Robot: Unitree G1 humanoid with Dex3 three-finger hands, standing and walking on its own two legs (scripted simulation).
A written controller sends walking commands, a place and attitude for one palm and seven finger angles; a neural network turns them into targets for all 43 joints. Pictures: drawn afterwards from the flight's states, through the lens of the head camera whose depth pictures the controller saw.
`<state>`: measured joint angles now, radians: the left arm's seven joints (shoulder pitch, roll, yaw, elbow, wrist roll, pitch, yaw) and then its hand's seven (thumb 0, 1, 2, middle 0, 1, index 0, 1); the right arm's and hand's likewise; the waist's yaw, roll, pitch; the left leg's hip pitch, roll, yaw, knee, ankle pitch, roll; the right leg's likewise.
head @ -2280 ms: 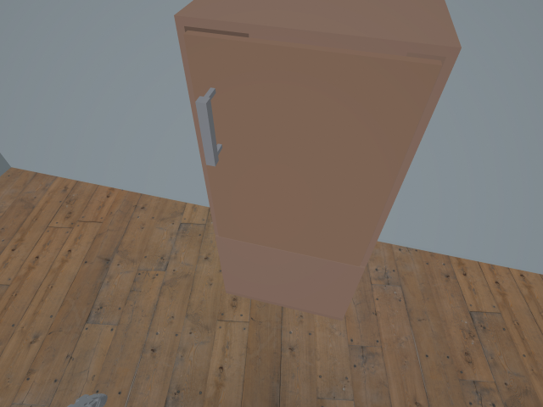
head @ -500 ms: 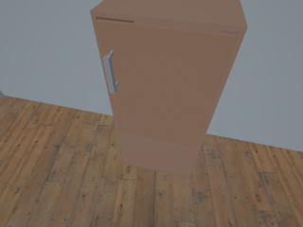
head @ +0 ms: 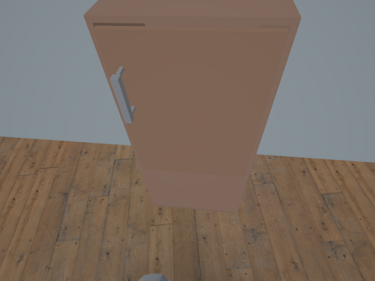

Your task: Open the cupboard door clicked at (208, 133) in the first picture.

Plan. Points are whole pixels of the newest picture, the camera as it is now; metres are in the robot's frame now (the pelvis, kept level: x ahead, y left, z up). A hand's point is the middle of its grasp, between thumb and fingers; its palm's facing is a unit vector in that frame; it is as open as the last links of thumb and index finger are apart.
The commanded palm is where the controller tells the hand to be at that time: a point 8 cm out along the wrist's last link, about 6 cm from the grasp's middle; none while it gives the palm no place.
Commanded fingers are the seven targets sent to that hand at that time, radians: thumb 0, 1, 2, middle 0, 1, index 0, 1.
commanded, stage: come to a stop and stand still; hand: left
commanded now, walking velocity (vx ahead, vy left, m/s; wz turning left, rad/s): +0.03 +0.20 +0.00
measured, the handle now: (125, 96) +0.55 +0.21 +0.08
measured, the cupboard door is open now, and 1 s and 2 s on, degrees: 0 0 0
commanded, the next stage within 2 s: look again from close up in 1.36 s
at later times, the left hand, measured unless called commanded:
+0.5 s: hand out of the picture +0.07 +0.26 -0.18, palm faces -0.02 -0.98 -0.21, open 7.4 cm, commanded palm none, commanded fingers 0.00 0.90 0.90 -0.20 -0.30 -0.20 -0.30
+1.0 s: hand out of the picture +0.04 +0.25 -0.18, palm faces +0.00 -0.98 -0.20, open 7.3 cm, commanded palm none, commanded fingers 0.00 0.90 0.90 -0.20 -0.30 -0.20 -0.30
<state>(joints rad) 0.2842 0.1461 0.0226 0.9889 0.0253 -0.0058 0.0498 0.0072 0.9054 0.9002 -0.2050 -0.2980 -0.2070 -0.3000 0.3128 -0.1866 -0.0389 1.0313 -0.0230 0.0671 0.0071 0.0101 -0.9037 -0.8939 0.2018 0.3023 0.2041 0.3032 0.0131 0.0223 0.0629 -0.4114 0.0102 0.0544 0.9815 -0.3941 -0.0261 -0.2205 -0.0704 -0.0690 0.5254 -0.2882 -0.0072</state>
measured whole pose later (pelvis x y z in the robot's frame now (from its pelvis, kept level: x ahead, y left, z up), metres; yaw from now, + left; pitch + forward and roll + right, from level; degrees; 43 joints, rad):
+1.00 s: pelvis +0.03 +0.08 +0.00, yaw -1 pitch +0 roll +0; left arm 0.29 0.15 -0.01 1.07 0.01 0.00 0.03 0.01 0.92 0.90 -0.20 -0.30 -0.20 -0.30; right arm 0.33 -0.14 0.01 1.05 -0.02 -0.01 -0.02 0.02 -0.93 -0.89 0.20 0.30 0.20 0.30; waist 0.00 0.02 0.02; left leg -0.23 -0.01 0.06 0.54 -0.31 0.04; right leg -0.23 -0.02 -0.08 0.52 -0.30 -0.01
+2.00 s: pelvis +0.04 +0.06 +0.00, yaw -1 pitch +0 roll +1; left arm 0.23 0.19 -0.01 1.10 0.01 -0.01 0.02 0.01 0.91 0.90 -0.20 -0.30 -0.20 -0.30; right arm 0.22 -0.18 0.02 1.13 -0.01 -0.02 -0.02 0.01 -0.90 -0.89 0.20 0.30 0.20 0.30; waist 0.01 -0.01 0.04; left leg -0.14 0.00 0.06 0.40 -0.26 0.01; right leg -0.16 -0.01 -0.08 0.45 -0.28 -0.03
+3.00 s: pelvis +0.00 +0.08 -0.04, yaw -1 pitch +8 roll -2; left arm 0.25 0.32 0.31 0.13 -0.35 -0.30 -0.41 0.01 0.00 0.52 -0.27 -0.88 -0.27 -0.88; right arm 0.30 -0.27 0.03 0.60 0.04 -0.27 -0.06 0.02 -0.90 -0.89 0.21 0.30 0.21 0.30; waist -0.01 0.02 -0.06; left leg -0.61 0.01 0.03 0.88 -0.42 0.04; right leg -0.58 -0.02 -0.10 0.83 -0.39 -0.01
